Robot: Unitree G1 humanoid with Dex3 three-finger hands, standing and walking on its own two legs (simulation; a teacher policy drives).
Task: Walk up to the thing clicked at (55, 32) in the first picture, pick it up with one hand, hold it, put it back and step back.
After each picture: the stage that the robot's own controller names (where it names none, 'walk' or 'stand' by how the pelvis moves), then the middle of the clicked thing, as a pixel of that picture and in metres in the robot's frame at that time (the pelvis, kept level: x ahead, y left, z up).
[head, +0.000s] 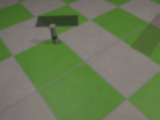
stand; (54, 34) +1.52 +0.35 -0.65
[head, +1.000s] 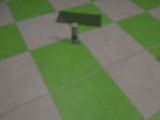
walk; (74, 34) +1.39 +0.15 -0.63
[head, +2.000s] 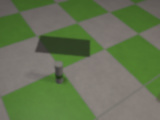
walk; (59, 73) +0.89 +0.16 -0.64
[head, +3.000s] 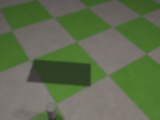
walk; (52, 114) +0.52 +0.20 -0.64
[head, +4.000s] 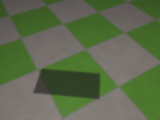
stand; out of the picture +0.40 +0.21 -0.64
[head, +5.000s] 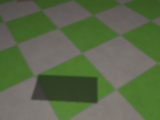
stand; out of the picture +0.38 +0.21 -0.66
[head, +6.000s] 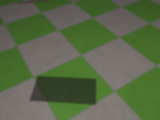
stand; out of the picture +0.38 +0.22 -0.66
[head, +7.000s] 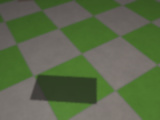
stand; out of the picture +0.37 +0.22 -0.66
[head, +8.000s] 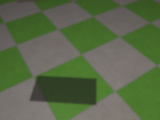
stand; out of the picture +0.37 +0.22 -0.66
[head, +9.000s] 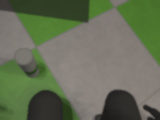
go down; (28, 65) +0.45 +0.23 -0.32
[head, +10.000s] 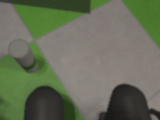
go down; (25, 59) +0.45 +0.24 -0.25
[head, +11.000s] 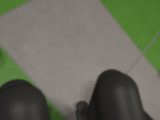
close in; out of the picture +0.44 +0.27 -0.17
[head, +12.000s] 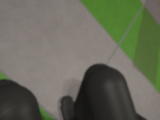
close; out of the picture +0.44 +0.29 -0.16
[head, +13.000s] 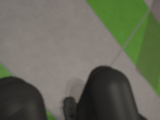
lift; out of the picture +0.40 +0.27 -0.16
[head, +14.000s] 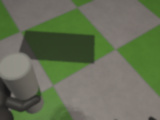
lift; (26, 89) +0.32 +0.18 +0.03
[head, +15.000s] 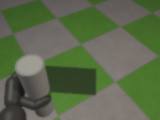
hold; (38, 90) +0.32 +0.16 +0.05
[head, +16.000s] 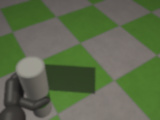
hold; (37, 91) +0.32 +0.16 +0.04
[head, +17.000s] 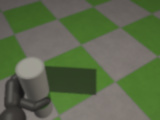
crouch; (38, 92) +0.32 +0.16 +0.04
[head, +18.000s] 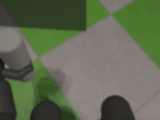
crouch; (18, 60) +0.42 +0.20 -0.05
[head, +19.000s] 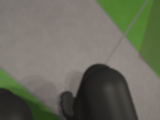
lower; out of the picture +0.45 +0.28 -0.17
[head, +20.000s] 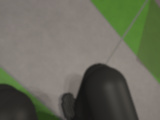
lower; out of the picture +0.43 +0.28 -0.17
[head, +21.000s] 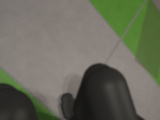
lower; out of the picture +0.43 +0.28 -0.17
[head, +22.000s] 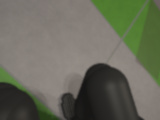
lower; out of the picture +0.43 +0.29 -0.17
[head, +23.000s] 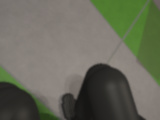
loosen; out of the picture +0.42 +0.29 -0.17
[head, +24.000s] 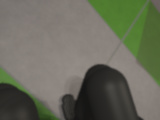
withdraw; out of the picture +0.43 +0.28 -0.16
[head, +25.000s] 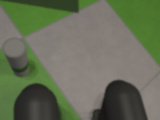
walk; (18, 60) +0.44 +0.24 -0.22
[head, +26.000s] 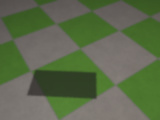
stand; out of the picture +0.37 +0.20 -0.58
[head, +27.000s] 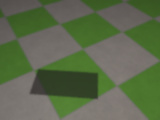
stand; out of the picture +0.38 +0.20 -0.60
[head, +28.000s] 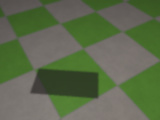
stand; out of the picture +0.38 +0.20 -0.60
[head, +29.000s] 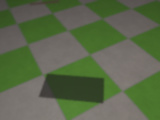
stand; out of the picture +0.40 +0.20 -0.65
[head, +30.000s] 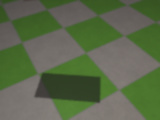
stand; out of the picture +0.37 +0.20 -0.66
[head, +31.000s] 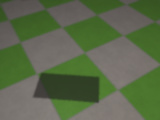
walk; out of the picture +0.36 +0.20 -0.66
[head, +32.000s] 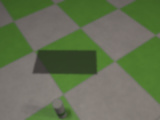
walk; (59, 109) +0.47 +0.21 -0.64
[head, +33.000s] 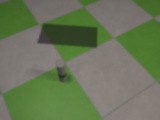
walk; (61, 71) +0.73 +0.17 -0.62
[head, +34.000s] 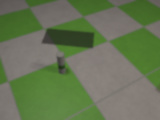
stand; (61, 63) +0.99 +0.22 -0.63
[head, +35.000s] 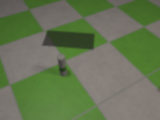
stand; (62, 65) +0.98 +0.20 -0.65
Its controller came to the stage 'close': yes
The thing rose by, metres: 0.67
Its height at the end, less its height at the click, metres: +0.00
